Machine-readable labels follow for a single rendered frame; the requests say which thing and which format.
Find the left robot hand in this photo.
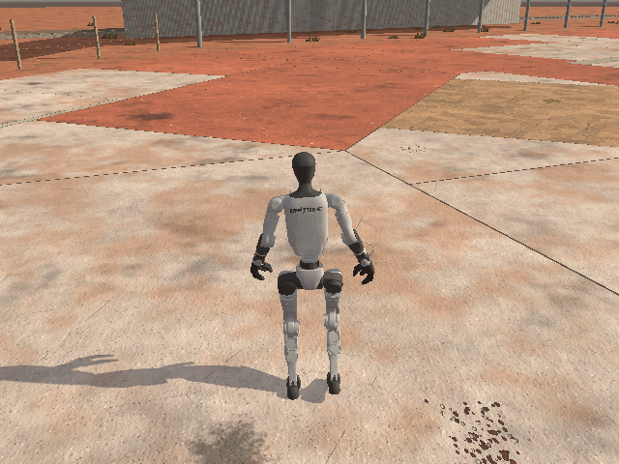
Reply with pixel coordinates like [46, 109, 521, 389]
[251, 262, 273, 280]

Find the right robot hand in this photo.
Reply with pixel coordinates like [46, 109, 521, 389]
[353, 260, 375, 285]

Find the robot right upper arm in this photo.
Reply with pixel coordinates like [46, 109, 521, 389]
[326, 192, 358, 246]

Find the robot left foot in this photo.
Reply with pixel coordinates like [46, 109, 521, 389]
[286, 375, 301, 400]

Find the robot right forearm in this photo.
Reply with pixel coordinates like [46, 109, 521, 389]
[349, 229, 370, 267]

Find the robot left forearm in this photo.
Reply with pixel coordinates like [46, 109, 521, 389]
[252, 233, 270, 266]

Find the robot left upper arm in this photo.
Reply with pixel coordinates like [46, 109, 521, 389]
[260, 195, 286, 248]

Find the robot right thigh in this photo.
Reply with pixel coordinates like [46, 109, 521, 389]
[323, 269, 343, 331]

